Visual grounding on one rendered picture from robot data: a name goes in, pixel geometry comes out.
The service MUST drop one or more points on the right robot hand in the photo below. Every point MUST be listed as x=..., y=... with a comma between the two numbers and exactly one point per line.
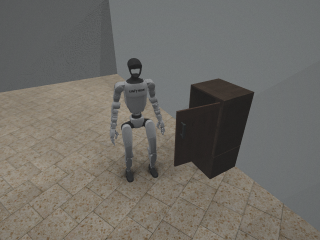
x=112, y=135

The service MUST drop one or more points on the left robot upper arm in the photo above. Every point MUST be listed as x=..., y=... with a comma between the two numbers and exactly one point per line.
x=151, y=90

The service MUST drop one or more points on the right robot upper arm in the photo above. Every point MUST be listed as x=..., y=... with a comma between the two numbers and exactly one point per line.
x=118, y=89

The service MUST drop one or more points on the left robot forearm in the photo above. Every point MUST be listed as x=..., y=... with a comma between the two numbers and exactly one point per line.
x=157, y=110

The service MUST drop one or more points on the right robot forearm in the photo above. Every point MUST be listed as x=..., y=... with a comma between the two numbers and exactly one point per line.
x=114, y=117

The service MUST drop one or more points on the humanoid robot head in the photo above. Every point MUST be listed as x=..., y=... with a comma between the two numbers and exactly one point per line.
x=134, y=63

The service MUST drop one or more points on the left robot hand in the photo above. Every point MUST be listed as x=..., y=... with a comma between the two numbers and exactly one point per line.
x=161, y=124

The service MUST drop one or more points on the handle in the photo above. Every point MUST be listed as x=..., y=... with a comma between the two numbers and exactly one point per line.
x=183, y=130

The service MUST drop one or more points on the cupboard door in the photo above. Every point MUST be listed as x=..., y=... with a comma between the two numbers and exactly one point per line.
x=201, y=124

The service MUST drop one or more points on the humanoid robot torso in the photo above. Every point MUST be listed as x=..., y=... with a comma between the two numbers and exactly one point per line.
x=135, y=97

